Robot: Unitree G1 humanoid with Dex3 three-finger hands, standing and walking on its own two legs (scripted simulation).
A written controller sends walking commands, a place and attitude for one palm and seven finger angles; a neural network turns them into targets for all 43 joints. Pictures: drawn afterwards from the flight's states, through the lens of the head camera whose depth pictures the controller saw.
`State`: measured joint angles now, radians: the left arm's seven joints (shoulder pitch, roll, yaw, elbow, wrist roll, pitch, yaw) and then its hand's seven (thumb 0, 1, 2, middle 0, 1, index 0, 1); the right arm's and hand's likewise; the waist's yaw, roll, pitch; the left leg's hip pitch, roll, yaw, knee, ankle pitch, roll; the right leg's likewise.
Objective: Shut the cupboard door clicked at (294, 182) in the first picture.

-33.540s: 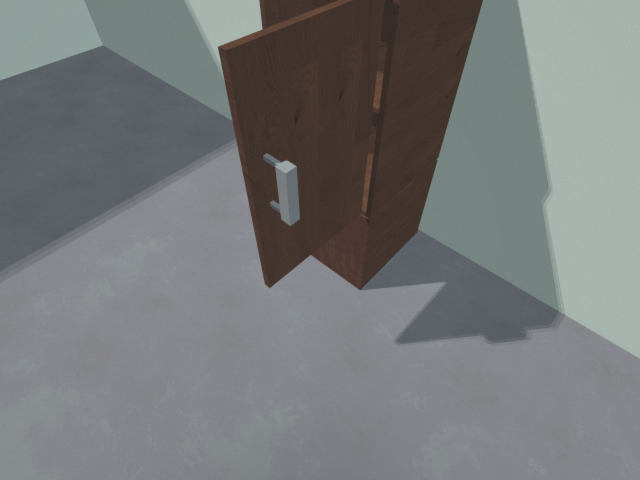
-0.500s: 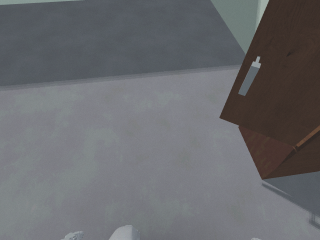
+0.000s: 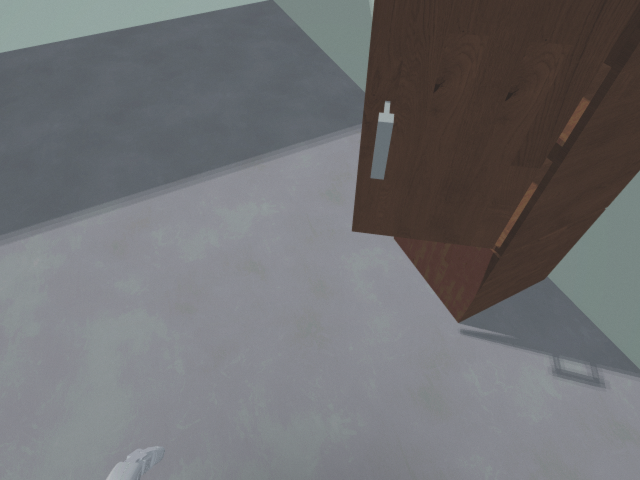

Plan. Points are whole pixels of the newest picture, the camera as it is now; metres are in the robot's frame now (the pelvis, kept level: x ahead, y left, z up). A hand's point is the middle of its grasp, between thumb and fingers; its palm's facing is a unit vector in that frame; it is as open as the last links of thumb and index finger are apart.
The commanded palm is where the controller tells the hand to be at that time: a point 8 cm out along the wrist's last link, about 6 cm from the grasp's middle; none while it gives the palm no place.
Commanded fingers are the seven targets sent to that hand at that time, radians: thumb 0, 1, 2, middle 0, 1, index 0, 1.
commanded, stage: turn to face it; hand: left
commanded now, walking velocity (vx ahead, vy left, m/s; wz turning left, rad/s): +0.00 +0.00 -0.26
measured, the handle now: (382, 140) +0.70 -0.09 -0.01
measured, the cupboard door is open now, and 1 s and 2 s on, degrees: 55 55 55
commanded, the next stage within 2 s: take the last steps up to it in 0.14 s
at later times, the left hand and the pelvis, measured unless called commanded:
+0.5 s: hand out of the picture +0.13 +0.19 -0.16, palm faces -0.15 -0.98 -0.16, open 7.4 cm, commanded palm none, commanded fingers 0.00 0.90 0.90 -0.20 -0.30 -0.20 -0.30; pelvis +0.05 +0.00 +0.02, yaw -9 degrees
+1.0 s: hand (296, 387) +0.28 +0.05 -0.17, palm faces -0.23 -0.96 -0.17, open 7.3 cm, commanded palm none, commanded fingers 0.00 0.90 0.90 -0.20 -0.30 -0.20 -0.30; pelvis +0.18 -0.11 +0.01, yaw -12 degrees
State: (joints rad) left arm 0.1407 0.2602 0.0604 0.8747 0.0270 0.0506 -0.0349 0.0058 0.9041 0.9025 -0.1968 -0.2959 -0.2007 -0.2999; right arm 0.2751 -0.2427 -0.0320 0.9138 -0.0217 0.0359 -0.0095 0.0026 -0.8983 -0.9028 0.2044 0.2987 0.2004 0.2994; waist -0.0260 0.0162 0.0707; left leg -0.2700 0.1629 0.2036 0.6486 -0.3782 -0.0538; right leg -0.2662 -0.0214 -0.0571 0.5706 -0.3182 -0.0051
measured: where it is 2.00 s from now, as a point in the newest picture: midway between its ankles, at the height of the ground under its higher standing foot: (386, 471)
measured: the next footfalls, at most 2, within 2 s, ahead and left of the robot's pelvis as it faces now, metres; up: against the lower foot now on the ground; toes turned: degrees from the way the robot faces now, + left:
left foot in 0.34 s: +0.08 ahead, +0.12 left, +0.00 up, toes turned -2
right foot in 0.76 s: +0.16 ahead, -0.21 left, +0.00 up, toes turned -18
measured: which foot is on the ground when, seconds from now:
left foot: up 0.00-0.32, down 0.34-0.76, up 0.78-1.00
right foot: down 0.00-0.34, up 0.36-0.74, down 0.76-1.00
